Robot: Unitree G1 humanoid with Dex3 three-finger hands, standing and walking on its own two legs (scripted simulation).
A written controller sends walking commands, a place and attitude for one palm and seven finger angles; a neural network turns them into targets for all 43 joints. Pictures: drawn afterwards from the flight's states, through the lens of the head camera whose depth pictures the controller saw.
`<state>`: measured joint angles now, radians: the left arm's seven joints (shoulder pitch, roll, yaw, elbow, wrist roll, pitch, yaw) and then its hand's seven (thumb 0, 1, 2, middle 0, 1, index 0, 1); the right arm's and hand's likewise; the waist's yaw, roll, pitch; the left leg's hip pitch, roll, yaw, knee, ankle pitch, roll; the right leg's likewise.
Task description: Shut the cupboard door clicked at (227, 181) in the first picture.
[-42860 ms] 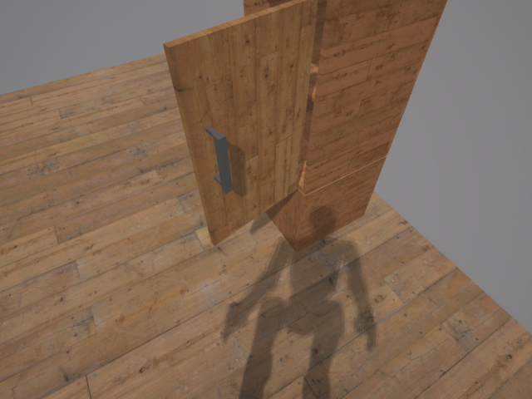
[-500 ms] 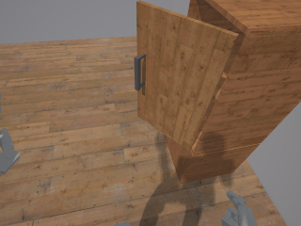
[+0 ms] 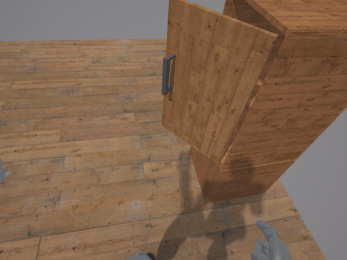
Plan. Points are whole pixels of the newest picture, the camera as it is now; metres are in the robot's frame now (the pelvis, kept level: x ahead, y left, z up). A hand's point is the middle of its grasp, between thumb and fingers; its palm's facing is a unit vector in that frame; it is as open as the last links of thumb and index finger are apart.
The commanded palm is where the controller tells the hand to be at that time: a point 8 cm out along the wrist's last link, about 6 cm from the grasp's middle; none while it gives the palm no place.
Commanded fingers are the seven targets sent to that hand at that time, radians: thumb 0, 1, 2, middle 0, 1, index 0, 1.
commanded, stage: step back with the hand held close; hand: left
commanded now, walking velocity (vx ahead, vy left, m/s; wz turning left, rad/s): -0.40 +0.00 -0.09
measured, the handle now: (168, 75) +0.74 +0.07 +0.01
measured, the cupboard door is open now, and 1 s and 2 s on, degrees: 38 38 38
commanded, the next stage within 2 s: stop stepping back and stand still in 0.22 s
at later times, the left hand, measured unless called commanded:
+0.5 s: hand out of the picture +0.13 +0.29 +0.18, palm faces +0.43 -0.83 -0.36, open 7.4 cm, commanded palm +0.07 +0.31 +0.19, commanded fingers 0.00 0.90 0.90 -0.20 -0.30 -0.20 -0.30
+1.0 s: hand out of the picture +0.10 +0.30 +0.17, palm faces +0.41 -0.82 -0.39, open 7.4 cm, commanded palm +0.04 +0.33 +0.19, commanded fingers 0.00 0.90 0.90 -0.20 -0.30 -0.20 -0.30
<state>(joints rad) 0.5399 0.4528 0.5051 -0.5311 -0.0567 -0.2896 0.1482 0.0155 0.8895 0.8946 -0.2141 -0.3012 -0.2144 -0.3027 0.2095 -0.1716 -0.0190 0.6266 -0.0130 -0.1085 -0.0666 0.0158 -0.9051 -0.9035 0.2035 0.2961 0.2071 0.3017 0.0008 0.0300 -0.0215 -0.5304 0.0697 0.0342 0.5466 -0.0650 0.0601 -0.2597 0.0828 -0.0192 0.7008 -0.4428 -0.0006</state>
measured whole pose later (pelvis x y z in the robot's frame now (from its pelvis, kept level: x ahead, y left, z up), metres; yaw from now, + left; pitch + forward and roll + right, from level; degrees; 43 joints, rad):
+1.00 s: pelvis -0.12 +0.05 +0.01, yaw -4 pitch -1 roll -1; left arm 0.50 0.39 0.42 -0.43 -0.03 -0.17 0.17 0.02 0.89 0.90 -0.21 -0.30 -0.21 -0.30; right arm 0.28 -0.17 0.02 0.67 -0.01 -0.11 -0.09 0.02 -0.91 -0.90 0.20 0.30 0.21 0.30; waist -0.03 -0.04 -0.04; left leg -0.30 0.00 0.05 0.51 -0.21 0.04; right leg -0.22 0.02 -0.01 0.58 -0.34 0.00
